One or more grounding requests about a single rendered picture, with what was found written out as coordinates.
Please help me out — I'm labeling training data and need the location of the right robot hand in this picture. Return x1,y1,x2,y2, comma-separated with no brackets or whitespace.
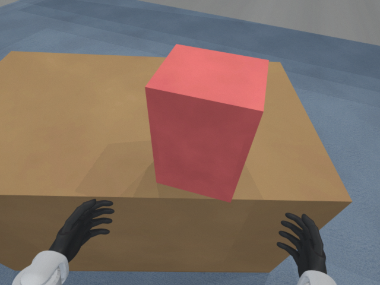
277,213,327,277

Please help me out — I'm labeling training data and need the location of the left robot forearm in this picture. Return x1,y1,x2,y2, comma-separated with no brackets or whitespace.
12,251,69,285

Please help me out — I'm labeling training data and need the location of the left robot hand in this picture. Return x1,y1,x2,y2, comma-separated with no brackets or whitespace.
48,199,115,262

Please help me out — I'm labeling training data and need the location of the right robot forearm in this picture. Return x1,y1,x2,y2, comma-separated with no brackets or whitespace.
297,270,337,285

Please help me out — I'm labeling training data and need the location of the pedestal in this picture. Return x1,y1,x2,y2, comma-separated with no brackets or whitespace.
0,51,352,273

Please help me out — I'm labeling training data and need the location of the carton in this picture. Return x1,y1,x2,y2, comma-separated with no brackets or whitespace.
145,44,269,202

